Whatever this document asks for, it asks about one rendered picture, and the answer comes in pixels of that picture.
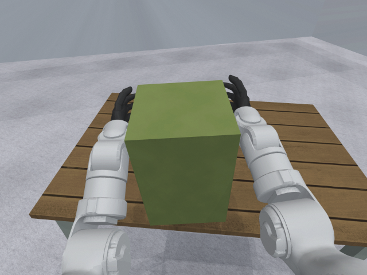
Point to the robot left forearm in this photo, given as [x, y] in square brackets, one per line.
[104, 202]

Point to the robot right forearm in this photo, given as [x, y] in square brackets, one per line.
[275, 180]

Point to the robot left upper arm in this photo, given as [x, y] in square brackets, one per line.
[97, 252]

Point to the table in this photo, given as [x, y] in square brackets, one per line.
[311, 146]

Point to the robot left hand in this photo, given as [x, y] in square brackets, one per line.
[121, 109]

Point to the robot right upper arm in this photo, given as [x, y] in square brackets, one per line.
[299, 232]

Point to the robot right hand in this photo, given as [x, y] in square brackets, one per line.
[239, 95]

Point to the carton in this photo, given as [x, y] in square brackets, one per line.
[182, 139]

